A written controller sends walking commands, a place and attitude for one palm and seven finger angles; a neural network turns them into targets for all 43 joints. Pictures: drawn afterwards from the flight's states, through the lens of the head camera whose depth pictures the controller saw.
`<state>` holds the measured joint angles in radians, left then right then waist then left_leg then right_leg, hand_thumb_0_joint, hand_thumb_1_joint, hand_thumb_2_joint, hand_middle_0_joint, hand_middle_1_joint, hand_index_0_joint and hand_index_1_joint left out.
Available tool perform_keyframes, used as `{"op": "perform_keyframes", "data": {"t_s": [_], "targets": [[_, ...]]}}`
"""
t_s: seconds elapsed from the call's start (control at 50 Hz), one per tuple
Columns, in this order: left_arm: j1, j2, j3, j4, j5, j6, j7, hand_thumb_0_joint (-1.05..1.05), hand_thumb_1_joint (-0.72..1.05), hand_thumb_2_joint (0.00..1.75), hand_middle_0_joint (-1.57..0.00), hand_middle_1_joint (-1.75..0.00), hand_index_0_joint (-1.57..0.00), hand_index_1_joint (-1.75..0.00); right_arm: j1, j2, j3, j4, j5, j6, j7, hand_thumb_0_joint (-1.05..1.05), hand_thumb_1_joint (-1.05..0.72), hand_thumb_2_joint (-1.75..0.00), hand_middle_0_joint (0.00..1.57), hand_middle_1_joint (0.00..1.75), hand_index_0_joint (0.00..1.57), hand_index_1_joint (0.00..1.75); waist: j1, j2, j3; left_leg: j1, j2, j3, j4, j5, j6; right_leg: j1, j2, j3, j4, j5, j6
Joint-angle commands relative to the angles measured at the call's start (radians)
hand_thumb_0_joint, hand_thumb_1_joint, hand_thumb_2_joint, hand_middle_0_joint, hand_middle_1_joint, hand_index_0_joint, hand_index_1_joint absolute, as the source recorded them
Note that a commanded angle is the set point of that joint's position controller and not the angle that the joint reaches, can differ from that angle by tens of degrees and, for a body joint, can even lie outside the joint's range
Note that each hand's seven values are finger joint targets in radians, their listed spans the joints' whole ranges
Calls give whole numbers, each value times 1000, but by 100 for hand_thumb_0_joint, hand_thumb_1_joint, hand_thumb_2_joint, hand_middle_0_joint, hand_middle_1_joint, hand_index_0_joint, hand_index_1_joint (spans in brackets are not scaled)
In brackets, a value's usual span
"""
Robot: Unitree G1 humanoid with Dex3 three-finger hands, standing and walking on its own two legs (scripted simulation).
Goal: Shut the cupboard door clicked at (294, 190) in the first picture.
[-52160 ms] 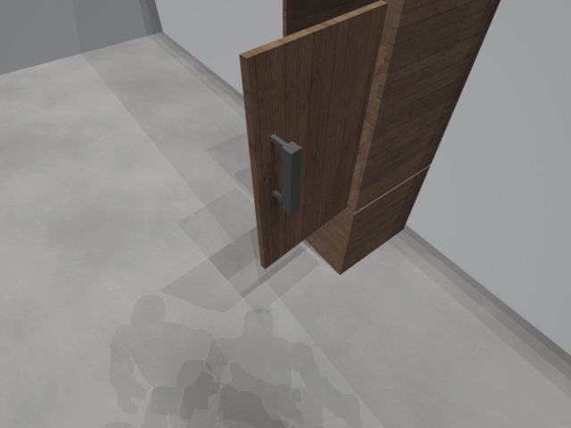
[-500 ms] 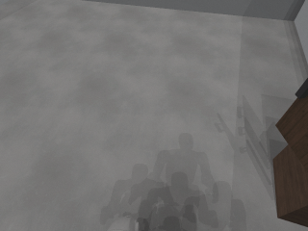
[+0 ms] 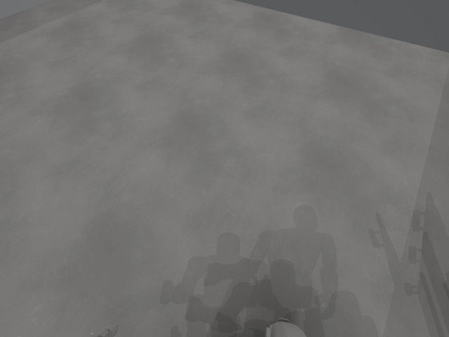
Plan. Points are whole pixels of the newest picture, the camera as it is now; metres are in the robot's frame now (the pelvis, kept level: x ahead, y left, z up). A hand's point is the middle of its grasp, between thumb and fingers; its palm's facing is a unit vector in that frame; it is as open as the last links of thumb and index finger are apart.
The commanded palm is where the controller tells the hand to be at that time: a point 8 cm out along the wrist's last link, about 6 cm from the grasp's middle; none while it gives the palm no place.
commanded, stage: walk to a spot facing it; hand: left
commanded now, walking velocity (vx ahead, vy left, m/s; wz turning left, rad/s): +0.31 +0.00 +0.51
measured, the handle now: out of the picture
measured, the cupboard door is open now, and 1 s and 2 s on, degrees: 26 26 26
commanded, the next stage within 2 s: turn to face it in 0.38 s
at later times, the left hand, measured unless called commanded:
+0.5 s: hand out of the picture +0.10 +0.16 -0.17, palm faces +0.36 -0.91 -0.21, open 7.3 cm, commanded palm none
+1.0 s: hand (145, 280) +0.26 +0.20 -0.17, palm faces +0.18 -0.95 -0.25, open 7.4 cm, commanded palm none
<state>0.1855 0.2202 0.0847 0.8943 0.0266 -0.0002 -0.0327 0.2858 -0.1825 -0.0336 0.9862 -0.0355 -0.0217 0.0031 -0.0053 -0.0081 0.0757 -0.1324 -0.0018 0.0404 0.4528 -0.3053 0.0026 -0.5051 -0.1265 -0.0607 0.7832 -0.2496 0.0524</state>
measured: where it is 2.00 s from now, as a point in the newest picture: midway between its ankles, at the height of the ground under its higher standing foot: (225, 326)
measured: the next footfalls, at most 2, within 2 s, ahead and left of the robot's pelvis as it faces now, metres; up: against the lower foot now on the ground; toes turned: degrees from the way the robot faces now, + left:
right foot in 0.08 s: +0.17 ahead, -0.13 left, +0.00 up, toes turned -5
left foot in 0.54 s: +0.26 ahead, +0.12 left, +0.00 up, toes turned +25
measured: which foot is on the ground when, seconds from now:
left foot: down 0.00-0.08, up 0.10-0.52, down 0.54-0.96, up 0.98-1.00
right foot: up 0.00-0.06, down 0.08-0.54, up 0.56-0.94, down 0.96-1.00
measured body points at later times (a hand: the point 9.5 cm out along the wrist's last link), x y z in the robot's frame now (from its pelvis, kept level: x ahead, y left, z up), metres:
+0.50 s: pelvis +0.17 -0.01 +0.00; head +0.22 +0.01 +0.44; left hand +0.08 +0.21 -0.16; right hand +0.36 -0.21 -0.14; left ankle +0.23 +0.10 -0.71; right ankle +0.13 -0.12 -0.74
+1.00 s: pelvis +0.23 +0.00 -0.01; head +0.27 -0.02 +0.44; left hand +0.25 +0.25 -0.15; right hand +0.34 -0.24 -0.17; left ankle +0.22 +0.10 -0.73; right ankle +0.24 -0.11 -0.74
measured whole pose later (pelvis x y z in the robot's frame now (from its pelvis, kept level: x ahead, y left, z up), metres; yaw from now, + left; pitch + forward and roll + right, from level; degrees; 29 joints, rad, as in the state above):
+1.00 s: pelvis +0.23 +0.00 -0.01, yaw +5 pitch +0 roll +0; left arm 0.25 0.17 0.08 0.94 0.03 0.04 -0.01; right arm 0.15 -0.21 -0.06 0.97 -0.02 0.05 -0.02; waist 0.03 0.05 0.06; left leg -0.34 0.13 0.23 0.76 -0.45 -0.01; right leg -0.29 -0.01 -0.06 0.63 -0.36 -0.02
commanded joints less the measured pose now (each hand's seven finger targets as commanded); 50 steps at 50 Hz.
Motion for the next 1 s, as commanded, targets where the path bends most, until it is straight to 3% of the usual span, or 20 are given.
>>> {"op": "perform_keyframes", "data": {"t_s": [0.0, 0.02, 0.04, 0.06, 0.08, 0.1, 0.16, 0.26, 0.4, 0.48, 0.5, 0.52, 0.54, 0.58, 0.68, 0.82, 0.9, 0.92, 0.94, 0.98], "targets": [[101, 81, 19, -43, 5, -28, -3, 0, 90, 90, -20, -30, -20, -30, -60, -194, -60, -65, 7, -16, -5, 0, -90, -90, 20, 30, 20, 30, 55, 91, 10, -235, 185, -181, -132, -110, 148, 293, 73, -63, -151, 66, 3], [193, 115, 32, -20, 7, -37, 2, 0, 90, 90, -20, -30, -20, -30, -74, -178, -62, -65, 12, -14, -2, 0, -90, -90, 20, 30, 20, 30, 101, 30, -7, -334, 133, -155, 3, -136, 119, 451, 66, -27, -214, 35, -11], [342, 206, 53, 10, 18, -52, 12, 0, 90, 90, -20, -30, -20, -30, -71, -121, -50, -81, 22, -17, 2, 0, -90, -90, 20, 30, 20, 30, 167, -194, -82, -466, 4, -41, 337, -194, 66, 630, -117, 183, -382, -195, -57], [398, 283, 62, 12, 15, -52, 24, 0, 90, 90, -20, -30, -20, -30, -48, -68, -41, -115, 26, -21, 5, 0, -90, -90, 20, 30, 20, 30, 170, -414, -152, -564, -74, -31, 675, -355, 46, 649, -364, 567, -590, -348, -139], [307, 249, 51, -9, 7, -52, 34, 0, 90, 90, -20, -30, -20, -30, -39, -112, -54, -105, 14, -13, 6, 0, -90, -90, 20, 30, 20, 30, 114, -353, -96, -589, -5, -126, 837, -243, 51, 515, -380, 629, -657, -515, -149], [194, 207, 39, -36, 7, -51, 39, 0, 90, 90, -20, -30, -20, -30, -42, -102, -58, -95, 10, -11, 9, 0, -90, -90, 20, 30, 20, 30, 64, -292, -46, -595, 30, -133, 908, -124, 43, 406, -361, 557, -667, -553, -144], [87, 72, 6, -47, 4, -66, 45, 0, 90, 90, -20, -30, -20, -30, -27, -63, -46, -43, 7, 14, 26, 0, -90, -90, 20, 30, 20, 30, -8, -126, -31, -472, 93, -76, 834, 50, 7, 269, -232, 89, -589, -45, -115], [183, 63, 4, 14, 1, -77, 56, 0, 90, 90, -20, -30, -20, -30, -68, -17, -32, -66, 8, 35, 33, 0, -90, -90, 20, 30, 20, 30, 1, -109, -88, -525, 82, 5, 627, 30, -26, 489, -217, -118, -472, 634, -131], [187, 126, 7, 20, 1, -52, 58, 0, 90, 90, -20, -30, -20, -30, -199, -46, -15, -145, 12, 42, 45, 0, -90, -90, 20, 30, 20, 30, 21, -138, -56, -433, 57, 91, 307, 26, -2, 536, -259, -180, -401, 689, -137], [160, 158, 17, 0, -4, -37, 58, 0, 90, 90, -20, -30, -20, -30, -41, -121, -29, -123, 4, 29, 30, 0, -90, -90, 20, 30, 20, 30, -65, -82, -152, -27, 13, 91, 77, 230, 39, 378, -224, -223, -85, 615, -84], [206, 105, 4, -11, -16, -28, 57, 0, 90, 90, -20, -30, -20, -30, 43, -214, -46, -106, -7, 17, 18, 0, -90, -90, 20, 30, 20, 30, -85, 157, -241, 199, 230, -177, 49, 611, 135, 155, -93, -236, 131, 173, -16], [189, 53, -26, -35, -19, -21, 61, 0, 90, 90, -20, -30, -20, -30, 102, -284, -53, -91, 5, 18, 1, 0, -90, -90, 20, 30, 20, 30, -96, 289, -287, 241, 435, -382, -15, 891, 255, 33, 15, -116, 333, -464, -2], [173, 56, -27, -50, -13, -11, 72, 0, 90, 90, -20, -30, -20, -30, 75, -286, -44, -94, 12, 19, -11, 0, -90, -90, 20, 30, 20, 30, -76, 112, -244, 145, 461, -331, -15, 797, 268, 48, 15, -2, 368, -450, -26], [176, 28, -33, 17, -10, 11, 74, 0, 90, 90, -20, -30, -20, -30, -72, -212, -22, -112, 13, 10, -34, 0, -90, -90, 20, 30, 20, 30, -31, 224, -213, 37, 399, -267, -103, 489, 201, 39, 5, 74, 350, -335, -17], [187, 26, -19, 72, -2, 50, 46, 0, 90, 90, -20, -30, -20, -30, -173, -164, -6, -92, 10, 19, -39, 0, -90, -90, 20, 30, 20, 30, 20, 121, -83, -150, 338, -87, -200, 139, 151, 135, 36, 51, 193, -206, -26], [116, 20, 4, 11, 3, 49, 26, 0, 90, 90, -20, -30, -20, -30, -146, -187, -45, -73, 9, 37, -36, 0, -90, -90, 20, 30, 20, 30, 4, 145, -78, -81, 368, -1, -130, 150, 146, 131, 80, -21, 12, -157, -23], [168, 40, 20, 4, 5, 38, 22, 0, 90, 90, -20, -30, -20, -30, -154, -182, -60, -79, 15, 39, -33, 0, -90, -90, 20, 30, 20, 30, 44, 109, -108, -97, 329, 96, 51, 215, 81, 267, 96, -24, -245, 61, -45], [190, 97, 29, 4, 11, 26, 27, 0, 90, 90, -20, -30, -20, -30, -153, -151, -61, -91, 21, 41, -27, 0, -90, -90, 20, 30, 20, 30, 56, -36, -113, -165, 246, 153, 202, 101, 20, 322, 9, 134, -369, 226, -88], [187, 187, 42, 1, 19, 13, 35, 0, 90, 90, -20, -30, -20, -30, -160, -79, -47, -127, 24, 41, -22, 0, -90, -90, 20, 30, 20, 30, 65, -284, -93, -382, 97, 195, 401, -251, -40, 415, -203, 403, -446, 493, -191], [201, 200, 49, 10, 8, 13, 56, 0, 90, 90, -20, -30, -20, -30, -223, -91, -39, -158, 22, 52, -34, 0, -90, -90, 20, 30, 20, 30, 78, -260, -99, -519, 59, -12, 675, -297, -46, 448, -226, 490, -431, 640, -297]]}}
